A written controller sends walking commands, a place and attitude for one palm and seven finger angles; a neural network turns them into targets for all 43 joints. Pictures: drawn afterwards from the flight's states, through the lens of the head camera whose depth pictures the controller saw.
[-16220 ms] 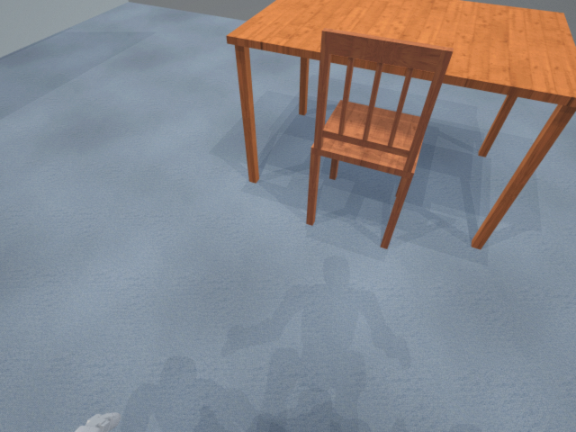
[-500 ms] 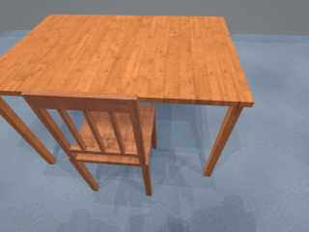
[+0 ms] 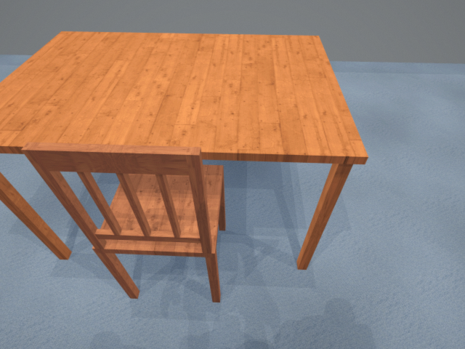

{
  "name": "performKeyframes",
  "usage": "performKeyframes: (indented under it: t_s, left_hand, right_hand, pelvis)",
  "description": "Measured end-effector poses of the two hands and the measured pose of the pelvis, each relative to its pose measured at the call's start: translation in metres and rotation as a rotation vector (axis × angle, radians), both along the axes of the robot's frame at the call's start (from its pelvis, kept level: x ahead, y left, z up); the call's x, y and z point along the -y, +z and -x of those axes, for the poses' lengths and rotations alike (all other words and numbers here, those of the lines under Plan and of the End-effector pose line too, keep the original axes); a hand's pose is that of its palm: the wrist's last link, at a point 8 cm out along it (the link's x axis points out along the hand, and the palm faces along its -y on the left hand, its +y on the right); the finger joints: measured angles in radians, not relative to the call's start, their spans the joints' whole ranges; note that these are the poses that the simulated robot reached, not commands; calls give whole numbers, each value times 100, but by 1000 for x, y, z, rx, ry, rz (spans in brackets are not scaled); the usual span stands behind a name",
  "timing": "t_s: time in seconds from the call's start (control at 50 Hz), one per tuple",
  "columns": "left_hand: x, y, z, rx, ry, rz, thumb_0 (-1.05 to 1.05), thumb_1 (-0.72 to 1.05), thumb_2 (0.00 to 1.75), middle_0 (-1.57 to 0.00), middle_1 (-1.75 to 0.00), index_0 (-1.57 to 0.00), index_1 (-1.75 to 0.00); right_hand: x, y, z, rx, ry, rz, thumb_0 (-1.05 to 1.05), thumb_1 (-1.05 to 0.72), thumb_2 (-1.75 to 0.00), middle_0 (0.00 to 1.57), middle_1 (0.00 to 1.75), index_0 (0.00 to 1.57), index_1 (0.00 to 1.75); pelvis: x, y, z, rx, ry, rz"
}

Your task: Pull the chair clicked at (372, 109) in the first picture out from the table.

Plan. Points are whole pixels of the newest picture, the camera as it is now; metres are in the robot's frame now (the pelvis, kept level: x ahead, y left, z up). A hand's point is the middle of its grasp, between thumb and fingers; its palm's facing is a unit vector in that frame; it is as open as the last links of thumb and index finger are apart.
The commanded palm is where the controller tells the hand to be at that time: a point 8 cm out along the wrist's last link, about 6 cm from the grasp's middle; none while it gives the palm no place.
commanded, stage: look again from close up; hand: left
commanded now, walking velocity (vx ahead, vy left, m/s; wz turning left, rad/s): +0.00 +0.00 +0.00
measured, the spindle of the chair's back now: (136, 205) +0.47 +0.27 -0.11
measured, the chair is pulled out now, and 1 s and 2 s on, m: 0.00 0.00 0.00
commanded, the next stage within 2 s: raise the hand toward the chair's back in 0.54 s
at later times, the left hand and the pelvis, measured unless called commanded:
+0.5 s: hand out of the picture +0.02 +0.18 -0.17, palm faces +0.01 -0.98 -0.19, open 7.4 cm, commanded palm none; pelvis +0.02 +0.01 +0.00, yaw +0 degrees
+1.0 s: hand (152, 315) +0.19 +0.15 -0.04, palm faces -0.07 -1.00 +0.03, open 8.7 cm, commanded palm +0.14 +0.23 -0.06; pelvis -0.01 +0.00 -0.05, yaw +2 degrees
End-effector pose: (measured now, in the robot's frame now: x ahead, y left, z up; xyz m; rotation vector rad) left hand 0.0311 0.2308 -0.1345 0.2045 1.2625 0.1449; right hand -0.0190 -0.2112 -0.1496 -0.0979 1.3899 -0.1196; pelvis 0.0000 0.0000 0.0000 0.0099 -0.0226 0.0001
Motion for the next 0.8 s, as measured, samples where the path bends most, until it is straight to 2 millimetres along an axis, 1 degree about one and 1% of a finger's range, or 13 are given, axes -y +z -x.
performKeyframes:
  t_s: [0.06,0.14,0.42,0.54,0.66,0.68,0.7,0.74,0.76,0.8]
  left_hand:
    - [-1,-1,-2,-8,1,5,0,91,90,-20,-30,-20,-30]
    - [-1,-3,0,-30,7,11,0,91,90,-20,-30,-20,-30]
    - [4,-9,18,-113,30,44,0,91,90,-20,-30,-20,-30]
    - [3,-9,18,-118,35,48,0,90,90,-20,-30,-20,-30]
    - [0,-9,15,-116,30,39,0,90,90,-20,-30,-20,-30]
    - [-2,-4,6,-65,80,43,1,91,90,-20,-30,-21,-30]
    - [-10,8,-12,43,123,26,2,92,90,-20,-30,-21,-30]
    - [-23,45,-58,345,128,-29,3,92,90,-20,-30,-21,-29]
    - [-27,64,-80,477,130,-42,3,92,89,-20,-30,-20,-29]
    - [-25,104,-122,725,101,-42,3,90,88,-19,-29,-20,-29]
  right_hand:
    - [-1,1,0,-12,-1,4,0,-91,-90,20,30,20,30]
    - [-1,2,-5,-14,1,13,0,-91,-90,20,30,20,30]
    - [4,7,-45,37,22,49,1,-92,-90,20,30,20,30]
    - [5,8,-56,50,28,58,1,-92,-90,20,30,20,30]
    - [5,9,-59,53,28,61,1,-92,-90,20,30,20,30]
    - [5,11,-62,83,24,66,1,-92,-90,20,30,20,30]
    - [6,14,-68,141,28,80,1,-92,-90,20,30,20,30]
    - [9,21,-84,276,47,102,1,-92,-90,21,30,20,30]
    - [11,24,-93,340,50,103,1,-92,-90,21,30,20,30]
    - [14,29,-114,467,66,106,1,-92,-90,21,30,21,30]
  pelvis:
    - [-2,0,-2,-2,-1,0]
    - [-3,1,-6,-3,-3,0]
    - [-8,2,-17,-6,-7,3]
    - [-10,2,-21,-5,-8,4]
    - [-11,2,-22,-10,-7,10]
    - [-12,1,-21,-11,-2,12]
    - [-11,1,-20,-6,0,8]
    - [-11,-1,-19,-9,11,1]
    - [-11,-3,-18,-12,22,0]
    - [-12,-6,-14,-23,46,4]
